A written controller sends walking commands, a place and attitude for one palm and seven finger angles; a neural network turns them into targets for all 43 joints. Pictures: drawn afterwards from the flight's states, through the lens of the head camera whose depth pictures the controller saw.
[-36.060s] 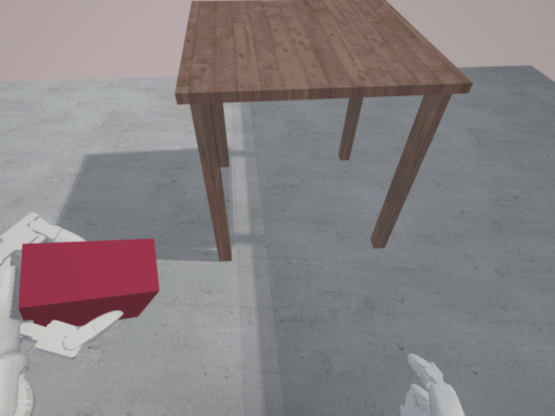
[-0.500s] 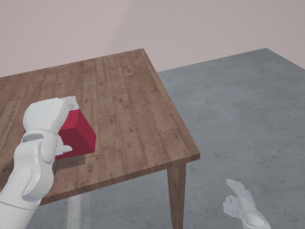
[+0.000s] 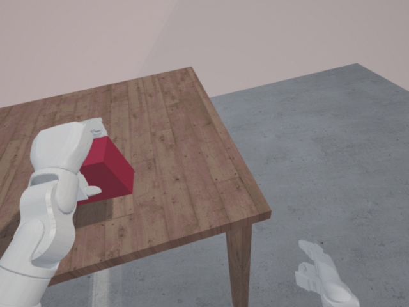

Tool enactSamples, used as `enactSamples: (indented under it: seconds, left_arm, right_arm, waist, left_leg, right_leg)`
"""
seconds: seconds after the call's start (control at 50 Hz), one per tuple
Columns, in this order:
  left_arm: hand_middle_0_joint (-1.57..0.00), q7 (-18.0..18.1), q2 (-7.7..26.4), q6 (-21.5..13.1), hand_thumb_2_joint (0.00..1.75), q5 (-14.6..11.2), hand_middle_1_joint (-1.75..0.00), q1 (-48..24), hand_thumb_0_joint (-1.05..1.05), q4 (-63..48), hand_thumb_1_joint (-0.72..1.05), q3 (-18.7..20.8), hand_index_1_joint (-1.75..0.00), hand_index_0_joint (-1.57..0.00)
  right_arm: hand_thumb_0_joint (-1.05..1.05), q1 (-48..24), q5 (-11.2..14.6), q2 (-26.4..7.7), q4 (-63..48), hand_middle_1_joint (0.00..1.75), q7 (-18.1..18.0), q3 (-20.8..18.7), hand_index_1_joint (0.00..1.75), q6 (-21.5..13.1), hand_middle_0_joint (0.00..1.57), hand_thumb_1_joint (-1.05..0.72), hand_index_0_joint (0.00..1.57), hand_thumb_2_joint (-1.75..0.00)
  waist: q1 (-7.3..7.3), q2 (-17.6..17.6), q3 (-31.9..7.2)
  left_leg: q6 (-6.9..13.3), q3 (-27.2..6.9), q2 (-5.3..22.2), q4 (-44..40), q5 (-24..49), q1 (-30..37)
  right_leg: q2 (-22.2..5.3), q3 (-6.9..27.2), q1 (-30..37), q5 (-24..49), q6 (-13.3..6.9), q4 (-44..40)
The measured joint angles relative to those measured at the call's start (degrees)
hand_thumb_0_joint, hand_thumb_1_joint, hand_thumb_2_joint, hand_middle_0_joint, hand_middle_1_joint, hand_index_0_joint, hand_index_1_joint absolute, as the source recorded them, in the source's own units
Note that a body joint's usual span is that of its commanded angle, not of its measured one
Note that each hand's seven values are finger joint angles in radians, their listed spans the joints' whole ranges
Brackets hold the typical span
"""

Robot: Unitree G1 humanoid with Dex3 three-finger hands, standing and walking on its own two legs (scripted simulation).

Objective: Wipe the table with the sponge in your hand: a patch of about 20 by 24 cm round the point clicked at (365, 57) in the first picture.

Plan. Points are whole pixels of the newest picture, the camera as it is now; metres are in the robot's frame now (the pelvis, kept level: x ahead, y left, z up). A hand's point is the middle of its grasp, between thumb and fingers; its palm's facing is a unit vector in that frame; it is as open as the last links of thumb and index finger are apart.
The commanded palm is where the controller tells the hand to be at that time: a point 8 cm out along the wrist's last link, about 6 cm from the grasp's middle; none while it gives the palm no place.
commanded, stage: lower the sponge onto the table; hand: left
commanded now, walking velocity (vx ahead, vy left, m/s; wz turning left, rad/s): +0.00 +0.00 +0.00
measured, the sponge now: (94, 178) +0.28 +0.27 +0.14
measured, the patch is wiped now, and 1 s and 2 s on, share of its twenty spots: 0.00 0.00 0.10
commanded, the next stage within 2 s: wipe forward along the first lane in 1.50 s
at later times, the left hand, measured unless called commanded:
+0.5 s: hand (80, 165) +0.27 +0.27 +0.19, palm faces +0.21 -0.08 -0.98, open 10.1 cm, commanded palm +0.23 +0.26 +0.23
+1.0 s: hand (80, 186) +0.26 +0.28 +0.14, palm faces +0.07 -0.09 -0.99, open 10.1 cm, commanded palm +0.22 +0.28 +0.21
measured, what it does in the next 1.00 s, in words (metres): stands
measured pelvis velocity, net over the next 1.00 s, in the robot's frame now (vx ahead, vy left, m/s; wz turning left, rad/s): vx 0.00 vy -0.01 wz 0.01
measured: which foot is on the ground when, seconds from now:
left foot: down 0.00-1.00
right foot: down 0.00-1.00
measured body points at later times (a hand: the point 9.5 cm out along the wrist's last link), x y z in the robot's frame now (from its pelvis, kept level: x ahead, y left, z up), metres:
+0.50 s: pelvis +0.00 -0.01 +0.00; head -0.02 -0.06 +0.45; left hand +0.25 +0.27 +0.24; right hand +0.26 -0.19 -0.09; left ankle +0.00 +0.10 -0.74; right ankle +0.01 -0.09 -0.74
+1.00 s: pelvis +0.00 -0.01 +0.00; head -0.01 -0.07 +0.44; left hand +0.25 +0.28 +0.20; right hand +0.25 -0.22 -0.10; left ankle +0.00 +0.10 -0.74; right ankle +0.01 -0.09 -0.74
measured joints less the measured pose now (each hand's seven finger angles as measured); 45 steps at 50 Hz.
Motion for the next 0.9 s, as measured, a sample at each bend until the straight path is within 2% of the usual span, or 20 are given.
enactSamples:
  seconds: [0.1, 0.18, 0.26, 0.32, 0.36, 0.44, 0.52, 0.6, 0.68, 0.74, 0.82, 0.9]
  left_arm:
    - [-0.74, -1.35, -0.85, 4.7, 1.06, -1.65, -1.36, 2.12, 0.0, -2.16, -0.53, 3.43, -1.35, -0.75]
    - [-0.74, -3.51, -2.22, 6.57, 1.06, -1.99, -1.36, 5.35, 0.0, -3.38, -0.53, 1.51, -1.36, -0.75]
    - [-0.74, -4.33, -2.15, 5.55, 1.06, -1.12, -1.36, 6.26, 0.0, -3.37, -0.53, -2.14, -1.35, -0.76]
    - [-0.75, -3.12, -1.05, 3.34, 1.06, 0.21, -1.35, 5.2, 0.0, -2.94, -0.54, -3.4, -1.35, -0.76]
    - [-0.75, -2.09, -0.21, 2.27, 1.06, 0.92, -1.35, 4.22, 0.0, -2.39, -0.54, -2.98, -1.35, -0.76]
    - [-0.75, -0.85, 0.15, 3.13, 1.06, 0.86, -1.35, 1.32, 0.0, -0.75, -0.54, -1.09, -1.35, -0.76]
    - [-0.74, -1.9, -0.77, 5.57, 1.06, -0.07, -1.36, 0.75, 0.0, 0.73, -0.54, 0.86, -1.35, -0.76]
    - [-0.74, -3.95, -2.12, 6.88, 1.06, -0.29, -1.36, 2.69, 0.0, 0.96, -0.53, -0.04, -1.36, -0.75]
    - [-0.74, -4.8, -2.8, 5.15, 1.06, 0.43, -1.36, 5.45, 0.0, -0.17, -0.53, -2.37, -1.35, -0.75]
    - [-0.74, -3.43, -2.23, 2.33, 1.06, 1.53, -1.36, 6.37, 0.0, -0.21, -0.54, -3.11, -1.35, -0.76]
    - [-0.75, -0.79, -0.78, 0.62, 1.06, 1.97, -1.35, 5.71, 0.0, 1.53, -0.54, -1.56, -1.35, -0.76]
    - [-0.74, 0.05, -0.15, 2.18, 1.06, 1.36, -1.35, 4.19, 0.0, 4.41, -0.54, 0.84, -1.35, -0.76]
  right_arm:
    - [0.01, -0.23, 0.83, -0.48, -1.55, 0.3, 0.77, 0.13, 0.3, 1.29, 0.2, -0.91, 0.2, -0.9]
    - [0.01, -0.42, 1.0, -1.41, -2.56, 0.3, 0.48, 0.14, 0.3, 1.76, 0.2, -0.91, 0.2, -0.9]
    - [0.01, -0.3, 0.34, -1.84, -2.47, 0.3, -0.34, -0.09, 0.3, 1.62, 0.2, -0.91, 0.2, -0.9]
    - [0.01, -0.23, -0.21, -1.68, -1.62, 0.3, -0.8, -0.24, 0.3, 1.07, 0.2, -0.91, 0.2, -0.9]
    - [0.01, -0.32, -0.21, -1.42, -0.93, 0.3, -0.85, -0.2, 0.3, 0.98, 0.2, -0.91, 0.2, -0.9]
    - [0.01, -0.5, 0.12, -0.99, -0.33, 0.3, -0.44, -0.18, 0.3, 0.95, 0.2, -0.91, 0.2, -0.9]
    - [0.01, -0.92, 0.77, -0.85, -1.01, 0.3, -0.09, 0.18, 0.3, 1.39, 0.2, -0.91, 0.2, -0.9]
    - [0.01, -0.81, 0.95, -1.19, -2.18, 0.3, 0.0, 0.4, 0.3, 1.72, 0.2, -0.91, 0.2, -0.9]
    - [0.01, -0.26, 0.25, -1.58, -2.27, 0.3, -0.2, 0.22, 0.3, 1.78, 0.2, -0.91, 0.2, -0.9]
    - [0.01, 0.5, -0.37, -1.55, -1.55, 0.3, -0.42, -0.14, 0.3, 1.53, 0.2, -0.91, 0.2, -0.9]
    - [0.01, 1.05, -0.37, -1.29, -0.22, 0.3, -0.53, -0.4, 0.3, 1.11, 0.2, -0.91, 0.2, -0.9]
    - [0.01, 0.92, 0.11, -1.32, 0.47, 0.3, -0.59, -0.47, 0.3, 0.88, 0.2, -0.91, 0.2, -0.9]
  waist:
    - [-0.7, 0.97, -0.84]
    - [-0.78, 1.2, -0.39]
    - [-0.19, 0.43, 0.68]
    - [0.29, -0.1, 1.08]
    - [0.49, -0.25, 0.94]
    - [0.18, 0.06, 0.26]
    - [-0.76, 0.75, -0.39]
    - [-1.45, 1.08, -0.19]
    - [-1.31, 0.78, 0.42]
    - [-0.94, 0.24, 0.65]
    - [-0.4, -0.28, 0.63]
    - [-0.61, -0.18, 0.36]
  left_leg:
    - [0.07, 0.01, -0.03, -0.04, -0.06, -0.61]
    - [0.2, -0.17, -0.22, 0.46, -0.18, -1.31]
    - [0.14, -0.5, -0.31, 0.82, -0.32, -1.07]
    - [-0.03, -0.73, -0.17, 0.99, -0.49, -0.52]
    - [-0.16, -0.75, -0.02, 0.81, -0.5, -0.09]
    - [-0.34, -0.88, 0.12, 0.29, -0.31, 0.41]
    - [-0.35, -0.69, 0.13, -0.01, 0.0, -0.13]
    - [-0.31, -0.5, 0.09, 0.22, 0.08, -0.92]
    - [-0.32, -0.29, 0.13, 0.68, -0.15, -1.06]
    - [-0.46, -0.42, 0.24, 0.96, -0.43, -0.67]
    - [-0.73, -0.49, 0.61, 1.17, -0.71, -0.17]
    - [-0.87, -0.63, 0.79, 1.18, -0.7, -0.16]
  right_leg:
    - [-0.04, 0.04, -0.54, -0.02, 0.21, -0.14]
    - [-0.22, -0.17, -1.25, -0.31, 0.32, 0.49]
    - [-0.31, -0.51, -1.02, -0.71, 0.13, 1.09]
    - [-0.17, -0.73, -0.33, -0.82, -0.11, 1.04]
    - [-0.02, -0.73, 0.15, -0.72, -0.27, 0.71]
    - [0.11, -0.81, 0.75, -0.44, -0.35, 0.03]
    - [0.11, -0.62, 0.04, -0.19, -0.26, -0.03]
    - [0.09, -0.46, -0.94, -0.21, -0.2, 0.51]
    - [0.17, -0.28, -1.25, -0.49, -0.32, 1.19]
    - [0.28, -0.41, -0.78, -0.76, -0.5, 1.38]
    - [0.66, -0.46, -0.07, -0.73, -0.82, 1.08]
    - [0.82, -0.59, 0.16, -0.5, -0.9, 0.67]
